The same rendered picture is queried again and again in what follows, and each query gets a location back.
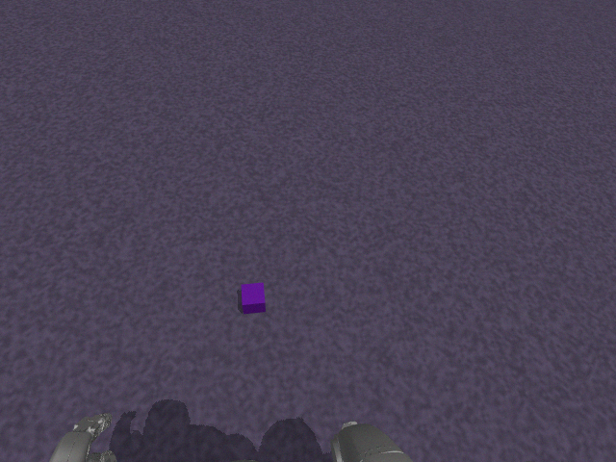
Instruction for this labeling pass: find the left robot hand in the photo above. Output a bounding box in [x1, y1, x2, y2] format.
[49, 413, 117, 462]

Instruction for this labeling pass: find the cube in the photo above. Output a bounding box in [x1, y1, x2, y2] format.
[242, 282, 266, 314]

